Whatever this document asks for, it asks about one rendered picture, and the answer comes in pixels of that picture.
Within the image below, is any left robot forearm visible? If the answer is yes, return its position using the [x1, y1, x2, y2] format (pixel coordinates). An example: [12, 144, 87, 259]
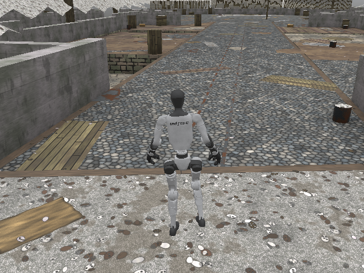
[148, 137, 158, 156]

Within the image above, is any robot left hand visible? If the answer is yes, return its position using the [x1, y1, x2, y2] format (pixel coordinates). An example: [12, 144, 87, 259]
[147, 154, 160, 164]

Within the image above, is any robot right hand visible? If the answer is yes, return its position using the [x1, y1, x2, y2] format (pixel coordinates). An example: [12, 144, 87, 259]
[208, 152, 221, 166]

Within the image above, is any left robot thigh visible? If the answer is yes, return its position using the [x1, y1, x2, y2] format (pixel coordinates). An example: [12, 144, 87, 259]
[164, 160, 179, 201]

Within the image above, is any right robot forearm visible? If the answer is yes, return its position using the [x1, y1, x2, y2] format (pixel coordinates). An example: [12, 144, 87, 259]
[205, 135, 218, 155]

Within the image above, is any right robot thigh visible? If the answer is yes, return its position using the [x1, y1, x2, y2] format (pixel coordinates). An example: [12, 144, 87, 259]
[191, 157, 202, 191]

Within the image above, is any right robot upper arm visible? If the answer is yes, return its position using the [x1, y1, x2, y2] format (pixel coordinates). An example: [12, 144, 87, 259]
[191, 113, 210, 144]

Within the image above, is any robot thigh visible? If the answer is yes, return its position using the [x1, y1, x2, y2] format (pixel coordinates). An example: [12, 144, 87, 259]
[164, 160, 179, 201]
[191, 157, 202, 191]

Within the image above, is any left robot upper arm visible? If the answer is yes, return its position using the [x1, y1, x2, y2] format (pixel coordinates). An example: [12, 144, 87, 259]
[152, 115, 167, 146]

